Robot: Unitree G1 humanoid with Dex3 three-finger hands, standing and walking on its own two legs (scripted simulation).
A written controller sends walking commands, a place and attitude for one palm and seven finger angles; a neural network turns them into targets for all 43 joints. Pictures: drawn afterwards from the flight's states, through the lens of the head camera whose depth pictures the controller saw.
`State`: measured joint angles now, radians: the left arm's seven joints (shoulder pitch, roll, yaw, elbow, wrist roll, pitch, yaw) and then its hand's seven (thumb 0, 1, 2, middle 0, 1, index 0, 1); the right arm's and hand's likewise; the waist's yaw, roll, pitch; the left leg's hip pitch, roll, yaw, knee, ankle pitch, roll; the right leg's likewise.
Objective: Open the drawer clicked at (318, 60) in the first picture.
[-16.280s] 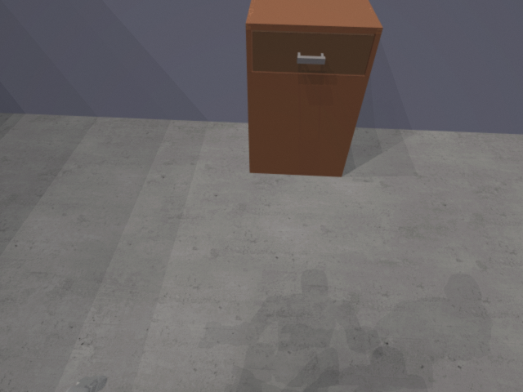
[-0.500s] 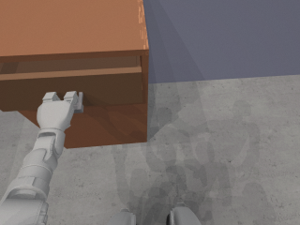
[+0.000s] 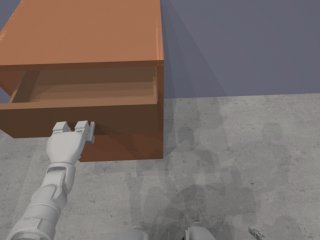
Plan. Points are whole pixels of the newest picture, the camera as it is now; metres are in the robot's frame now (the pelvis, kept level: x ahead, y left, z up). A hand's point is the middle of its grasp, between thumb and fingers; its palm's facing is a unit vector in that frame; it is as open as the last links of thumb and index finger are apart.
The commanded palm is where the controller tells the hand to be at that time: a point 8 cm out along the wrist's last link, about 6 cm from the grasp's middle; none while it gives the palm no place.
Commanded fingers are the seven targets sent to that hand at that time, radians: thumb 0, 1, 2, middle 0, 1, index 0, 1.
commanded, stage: pull the drawer open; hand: left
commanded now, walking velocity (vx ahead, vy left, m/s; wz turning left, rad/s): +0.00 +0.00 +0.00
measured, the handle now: (74, 132) +0.39 +0.26 -0.02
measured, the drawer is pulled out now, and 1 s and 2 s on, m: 0.13 0.25 0.30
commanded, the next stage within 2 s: open the thumb to release the handle in 1.72 s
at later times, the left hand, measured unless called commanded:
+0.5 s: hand (72, 169) +0.29 +0.25 -0.05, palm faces -0.04 -0.04 -1.00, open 5.5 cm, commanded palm +0.26 +0.25 +0.01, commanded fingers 0.00 0.90 0.90 -0.40 -1.35 -0.40 -1.35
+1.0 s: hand (67, 196) +0.23 +0.25 -0.05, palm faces -0.05 -0.05 -1.00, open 5.6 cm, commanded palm +0.20 +0.24 +0.01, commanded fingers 0.00 0.90 0.90 -0.40 -1.35 -0.40 -1.35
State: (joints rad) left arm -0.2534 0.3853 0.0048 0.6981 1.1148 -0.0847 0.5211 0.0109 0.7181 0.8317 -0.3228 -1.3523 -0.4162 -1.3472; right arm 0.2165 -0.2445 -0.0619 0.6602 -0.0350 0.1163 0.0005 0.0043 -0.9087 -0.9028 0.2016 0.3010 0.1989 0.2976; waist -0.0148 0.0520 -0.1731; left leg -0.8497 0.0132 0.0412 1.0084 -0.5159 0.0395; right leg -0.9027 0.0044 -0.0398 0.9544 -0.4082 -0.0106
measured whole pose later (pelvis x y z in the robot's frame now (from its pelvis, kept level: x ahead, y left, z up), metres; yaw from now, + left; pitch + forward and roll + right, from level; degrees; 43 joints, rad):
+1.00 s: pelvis +0.00 -0.01 +0.00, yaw +0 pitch +18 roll -1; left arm 0.28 0.35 0.02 0.25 1.11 -0.08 0.56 0.02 0.72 0.81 -0.32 -1.35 -0.42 -1.35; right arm 0.14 -0.23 -0.04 0.59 -0.05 0.05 0.00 0.01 -0.91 -0.90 0.20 0.30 0.20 0.30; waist 0.01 0.04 -0.18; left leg -0.80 0.02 0.05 1.04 -0.55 0.02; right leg -0.87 0.01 -0.03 1.01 -0.45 -0.03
